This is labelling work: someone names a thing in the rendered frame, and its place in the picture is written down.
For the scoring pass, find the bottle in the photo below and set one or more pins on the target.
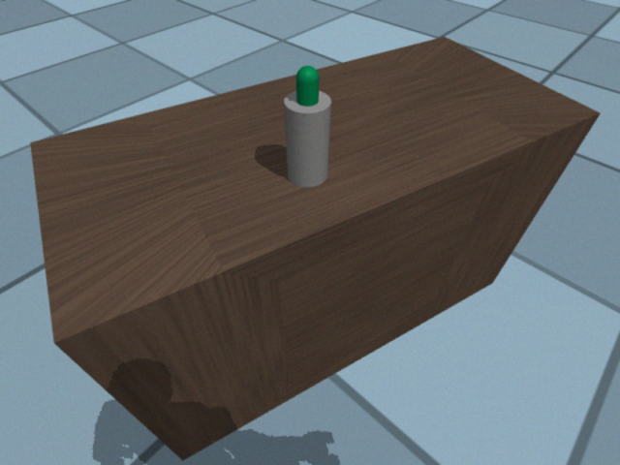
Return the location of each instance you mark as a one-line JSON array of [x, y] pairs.
[[307, 124]]

